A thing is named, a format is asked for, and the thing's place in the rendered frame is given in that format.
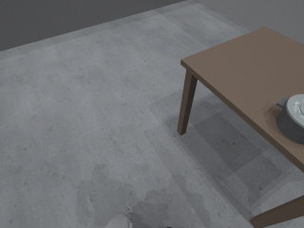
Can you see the left robot thigh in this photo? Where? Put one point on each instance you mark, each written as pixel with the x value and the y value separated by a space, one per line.
pixel 119 222

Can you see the lid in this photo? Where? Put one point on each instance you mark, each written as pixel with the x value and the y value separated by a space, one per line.
pixel 295 108

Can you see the table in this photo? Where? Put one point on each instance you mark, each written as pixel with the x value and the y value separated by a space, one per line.
pixel 251 74

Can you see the pot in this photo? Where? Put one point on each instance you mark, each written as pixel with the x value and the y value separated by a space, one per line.
pixel 287 125

